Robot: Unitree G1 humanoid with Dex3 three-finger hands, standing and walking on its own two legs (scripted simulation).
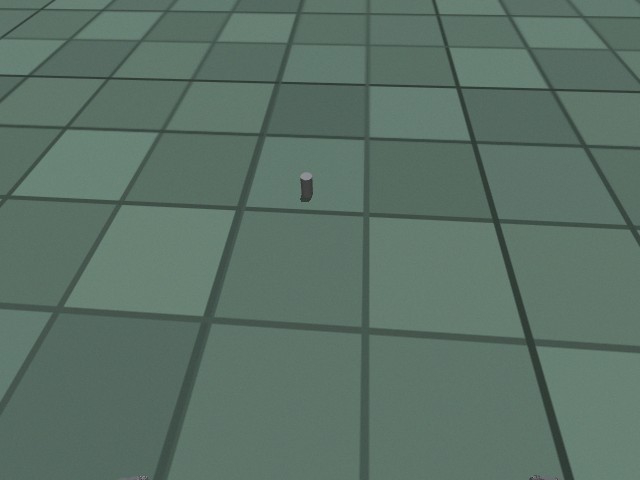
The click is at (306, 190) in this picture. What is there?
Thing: slim round
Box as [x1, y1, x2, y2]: [300, 172, 312, 197]
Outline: 305,172 302,173 300,176 301,191 303,196 308,197 312,194 311,174
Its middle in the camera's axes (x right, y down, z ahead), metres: -0.06 -0.25 +1.77
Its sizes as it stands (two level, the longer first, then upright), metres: 0.054 0.054 0.108
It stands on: the floor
